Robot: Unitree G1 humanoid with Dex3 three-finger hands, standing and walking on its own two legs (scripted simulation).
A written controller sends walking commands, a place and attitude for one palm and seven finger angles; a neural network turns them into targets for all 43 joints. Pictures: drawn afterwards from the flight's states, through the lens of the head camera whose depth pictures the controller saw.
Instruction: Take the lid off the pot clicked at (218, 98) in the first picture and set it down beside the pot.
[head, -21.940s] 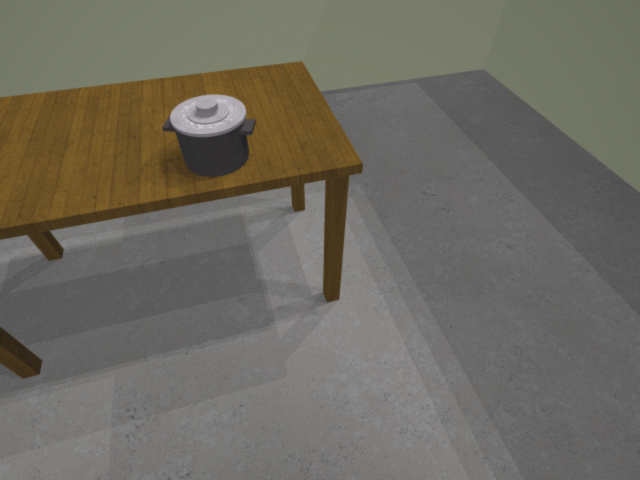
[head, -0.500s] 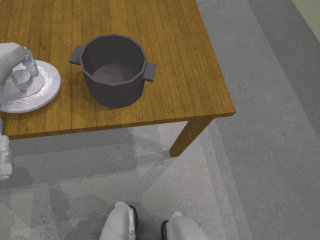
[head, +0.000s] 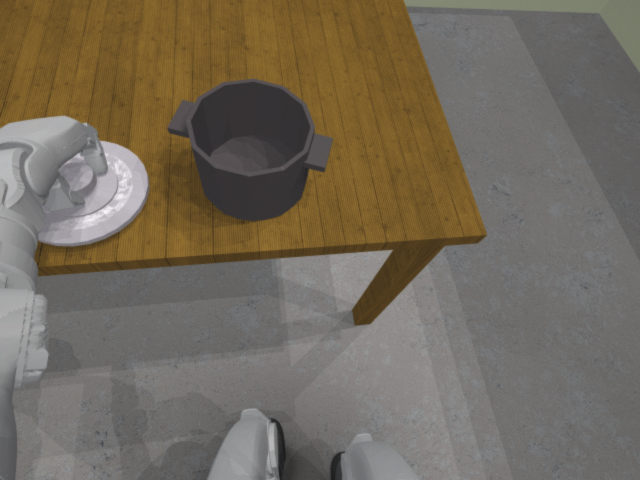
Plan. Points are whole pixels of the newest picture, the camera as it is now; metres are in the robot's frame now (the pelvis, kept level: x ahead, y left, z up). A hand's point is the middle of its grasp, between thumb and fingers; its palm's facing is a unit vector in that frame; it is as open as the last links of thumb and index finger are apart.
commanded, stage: open the fingers wide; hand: left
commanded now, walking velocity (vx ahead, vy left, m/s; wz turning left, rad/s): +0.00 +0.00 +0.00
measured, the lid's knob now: (75, 179) +0.50 +0.31 -0.02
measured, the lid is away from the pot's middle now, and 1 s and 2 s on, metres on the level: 0.24 0.24 0.24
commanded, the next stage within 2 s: raise the empty hand in 0.72 s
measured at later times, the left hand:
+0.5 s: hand (62, 182) +0.47 +0.30 +0.02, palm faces -0.46 -0.14 -0.88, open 10.2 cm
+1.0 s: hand (51, 177) +0.47 +0.30 +0.03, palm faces -0.43 -0.14 -0.89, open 11.0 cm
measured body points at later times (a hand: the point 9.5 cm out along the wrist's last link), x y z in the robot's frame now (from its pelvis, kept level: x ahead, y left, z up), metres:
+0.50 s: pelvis -0.01 -0.01 +0.00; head +0.12 +0.03 +0.43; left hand +0.49 +0.30 +0.07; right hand -0.02 -0.29 -0.11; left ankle +0.07 +0.04 -0.68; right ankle -0.02 -0.15 -0.68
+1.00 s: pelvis +0.00 -0.01 +0.00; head +0.12 +0.03 +0.43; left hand +0.49 +0.31 +0.08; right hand +0.00 -0.29 -0.11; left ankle +0.07 +0.04 -0.68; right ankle -0.02 -0.15 -0.68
